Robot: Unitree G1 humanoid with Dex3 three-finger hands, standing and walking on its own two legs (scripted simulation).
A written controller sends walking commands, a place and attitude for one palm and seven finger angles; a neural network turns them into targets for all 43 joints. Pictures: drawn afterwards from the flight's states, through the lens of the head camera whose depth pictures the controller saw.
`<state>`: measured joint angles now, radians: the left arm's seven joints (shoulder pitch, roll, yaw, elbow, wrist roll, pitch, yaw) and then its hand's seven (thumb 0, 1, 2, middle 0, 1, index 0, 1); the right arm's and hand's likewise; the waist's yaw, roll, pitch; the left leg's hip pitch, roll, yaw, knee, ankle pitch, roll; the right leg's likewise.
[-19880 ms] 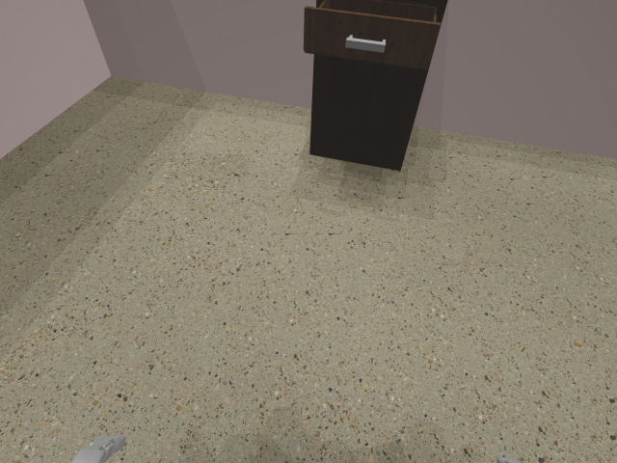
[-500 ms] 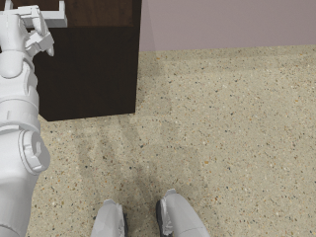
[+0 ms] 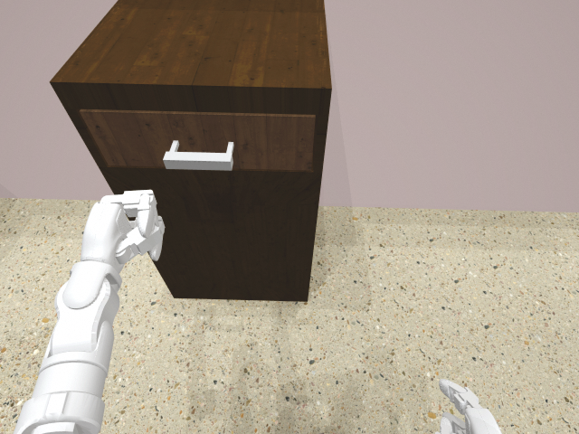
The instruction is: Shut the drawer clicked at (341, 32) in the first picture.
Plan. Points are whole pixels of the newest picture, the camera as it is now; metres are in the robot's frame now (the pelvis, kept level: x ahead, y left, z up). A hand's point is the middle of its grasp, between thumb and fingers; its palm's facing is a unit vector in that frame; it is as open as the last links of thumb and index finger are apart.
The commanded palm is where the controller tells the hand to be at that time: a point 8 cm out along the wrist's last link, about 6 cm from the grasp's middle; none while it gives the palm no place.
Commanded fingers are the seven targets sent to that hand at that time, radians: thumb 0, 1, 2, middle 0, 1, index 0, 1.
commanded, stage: draw the hand back to the body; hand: left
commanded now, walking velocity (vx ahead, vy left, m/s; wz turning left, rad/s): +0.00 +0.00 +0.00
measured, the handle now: (201, 153) +0.62 +0.19 +0.00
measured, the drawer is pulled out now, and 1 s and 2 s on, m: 0.00 0.00 0.00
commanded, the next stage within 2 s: step back with the hand held close in 0.84 s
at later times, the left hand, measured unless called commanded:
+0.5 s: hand (61, 305) +0.22 +0.22 +0.17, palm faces +0.32 -0.89 -0.33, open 3.2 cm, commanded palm +0.17 +0.27 +0.18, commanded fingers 0.00 0.90 0.90 -1.40 -1.60 -1.40 -1.60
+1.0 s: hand (8, 354) +0.17 +0.23 +0.19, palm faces +0.40 -0.83 -0.39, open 3.2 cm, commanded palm +0.12 +0.27 +0.21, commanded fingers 0.00 0.90 0.90 -1.40 -1.60 -1.40 -1.60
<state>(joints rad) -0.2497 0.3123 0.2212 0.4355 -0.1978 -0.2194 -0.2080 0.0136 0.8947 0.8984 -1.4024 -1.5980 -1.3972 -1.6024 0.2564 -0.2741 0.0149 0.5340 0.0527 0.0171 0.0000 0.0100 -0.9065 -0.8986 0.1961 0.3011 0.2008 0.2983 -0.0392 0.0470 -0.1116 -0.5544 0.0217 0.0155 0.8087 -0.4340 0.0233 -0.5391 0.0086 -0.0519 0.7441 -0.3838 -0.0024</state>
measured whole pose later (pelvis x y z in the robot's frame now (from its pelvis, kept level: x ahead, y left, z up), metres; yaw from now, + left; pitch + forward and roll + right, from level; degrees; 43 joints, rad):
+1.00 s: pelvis -0.01 -0.01 +0.03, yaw +0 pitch -5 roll -1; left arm 0.51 0.32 0.27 -0.46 -0.05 -0.11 0.11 0.01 0.88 0.90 -1.41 -1.60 -1.40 -1.60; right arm 0.21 -0.22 0.03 0.63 0.00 -0.13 -0.07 0.02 -0.90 -0.90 0.20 0.30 0.20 0.30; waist 0.07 0.07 0.03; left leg -0.09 0.01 0.03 0.44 -0.27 0.01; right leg -0.08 0.01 -0.04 0.40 -0.23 -0.01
